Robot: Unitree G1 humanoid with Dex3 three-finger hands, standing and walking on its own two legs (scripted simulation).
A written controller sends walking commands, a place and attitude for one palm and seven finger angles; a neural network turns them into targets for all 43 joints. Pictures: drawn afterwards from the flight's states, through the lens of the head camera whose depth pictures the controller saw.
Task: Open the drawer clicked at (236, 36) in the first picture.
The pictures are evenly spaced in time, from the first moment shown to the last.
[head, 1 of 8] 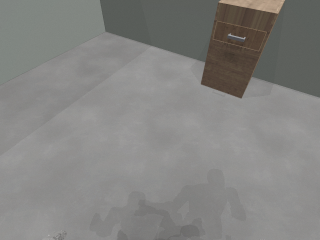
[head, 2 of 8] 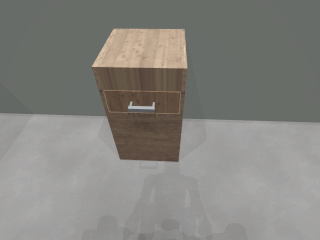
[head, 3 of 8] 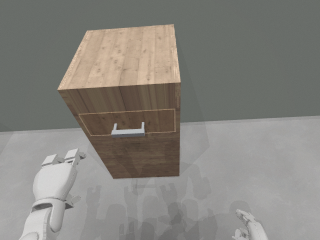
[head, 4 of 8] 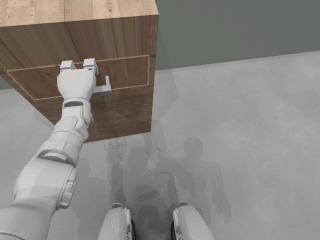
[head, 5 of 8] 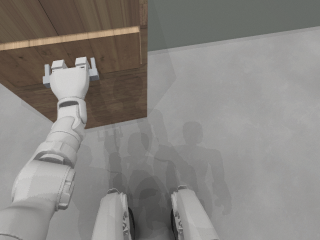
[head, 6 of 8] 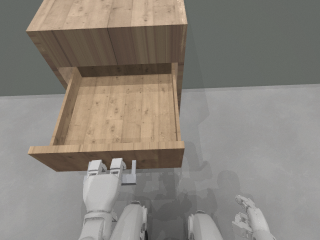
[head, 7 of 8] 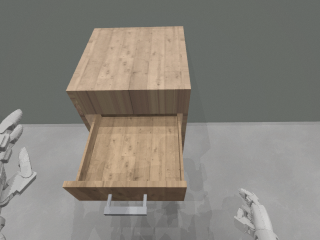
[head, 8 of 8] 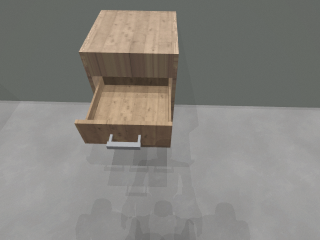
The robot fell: no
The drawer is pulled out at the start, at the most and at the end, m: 0.00 0.30 0.29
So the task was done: yes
